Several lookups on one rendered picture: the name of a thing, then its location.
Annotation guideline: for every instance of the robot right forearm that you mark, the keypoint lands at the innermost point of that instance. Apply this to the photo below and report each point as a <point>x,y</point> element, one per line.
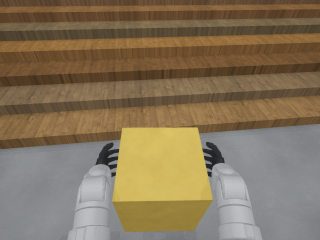
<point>233,204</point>

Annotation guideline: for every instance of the robot left hand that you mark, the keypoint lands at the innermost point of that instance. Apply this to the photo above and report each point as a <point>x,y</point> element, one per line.
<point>104,154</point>

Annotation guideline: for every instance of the robot left forearm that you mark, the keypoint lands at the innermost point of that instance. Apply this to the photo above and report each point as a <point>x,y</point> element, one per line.
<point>91,219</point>

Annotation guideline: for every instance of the robot right hand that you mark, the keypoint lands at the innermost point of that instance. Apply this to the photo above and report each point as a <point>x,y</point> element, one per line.
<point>215,159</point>

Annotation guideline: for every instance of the carton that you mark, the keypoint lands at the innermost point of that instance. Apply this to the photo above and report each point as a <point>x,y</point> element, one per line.
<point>161,182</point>

